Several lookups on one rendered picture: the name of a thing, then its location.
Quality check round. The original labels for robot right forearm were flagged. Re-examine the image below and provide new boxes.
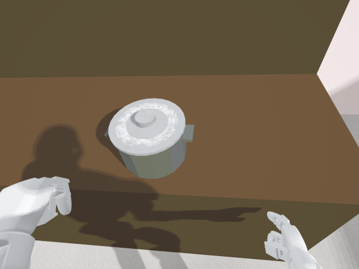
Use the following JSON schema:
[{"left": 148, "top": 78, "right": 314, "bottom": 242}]
[{"left": 288, "top": 250, "right": 323, "bottom": 269}]

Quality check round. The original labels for pot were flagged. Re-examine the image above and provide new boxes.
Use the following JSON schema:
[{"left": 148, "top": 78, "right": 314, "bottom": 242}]
[{"left": 105, "top": 124, "right": 194, "bottom": 179}]

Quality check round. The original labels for table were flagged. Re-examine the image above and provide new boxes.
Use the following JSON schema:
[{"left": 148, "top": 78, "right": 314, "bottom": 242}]
[{"left": 0, "top": 0, "right": 359, "bottom": 262}]

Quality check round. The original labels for right robot hand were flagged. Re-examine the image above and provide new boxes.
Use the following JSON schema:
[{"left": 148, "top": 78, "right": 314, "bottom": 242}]
[{"left": 264, "top": 211, "right": 308, "bottom": 262}]

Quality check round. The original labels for lid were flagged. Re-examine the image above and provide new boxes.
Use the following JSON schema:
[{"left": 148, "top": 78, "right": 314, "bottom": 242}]
[{"left": 108, "top": 98, "right": 185, "bottom": 156}]

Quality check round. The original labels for knob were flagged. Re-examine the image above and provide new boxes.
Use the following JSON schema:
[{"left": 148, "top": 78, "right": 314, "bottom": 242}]
[{"left": 135, "top": 109, "right": 156, "bottom": 127}]

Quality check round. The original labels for left robot hand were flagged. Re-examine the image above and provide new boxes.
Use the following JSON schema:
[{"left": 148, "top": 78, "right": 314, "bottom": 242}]
[{"left": 0, "top": 177, "right": 71, "bottom": 235}]

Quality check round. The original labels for robot left forearm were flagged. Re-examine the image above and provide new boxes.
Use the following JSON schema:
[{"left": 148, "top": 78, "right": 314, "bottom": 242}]
[{"left": 0, "top": 231, "right": 35, "bottom": 269}]

